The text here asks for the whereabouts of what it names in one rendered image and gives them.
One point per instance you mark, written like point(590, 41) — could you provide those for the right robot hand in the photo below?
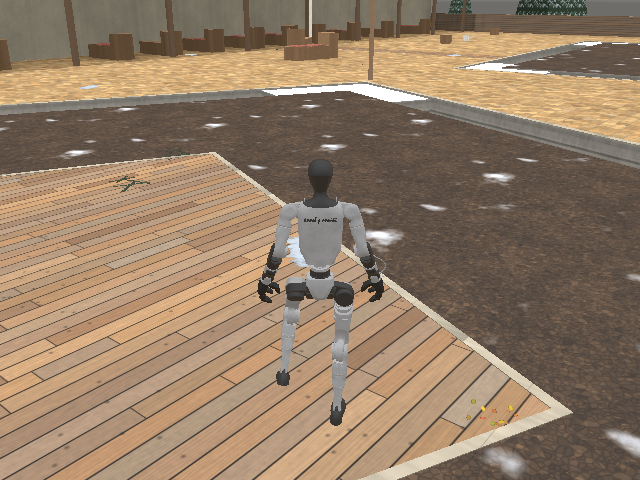
point(378, 287)

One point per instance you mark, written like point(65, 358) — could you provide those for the robot right foot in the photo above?
point(336, 416)

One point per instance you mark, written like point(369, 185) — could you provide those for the robot left forearm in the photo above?
point(271, 267)

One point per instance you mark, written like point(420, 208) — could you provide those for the left robot upper arm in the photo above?
point(288, 212)

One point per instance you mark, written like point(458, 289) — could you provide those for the left robot hand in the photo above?
point(262, 289)

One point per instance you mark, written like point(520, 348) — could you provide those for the right robot upper arm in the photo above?
point(352, 212)

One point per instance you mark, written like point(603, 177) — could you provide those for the robot right thigh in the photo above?
point(343, 309)

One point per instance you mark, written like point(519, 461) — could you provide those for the robot right forearm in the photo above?
point(370, 266)

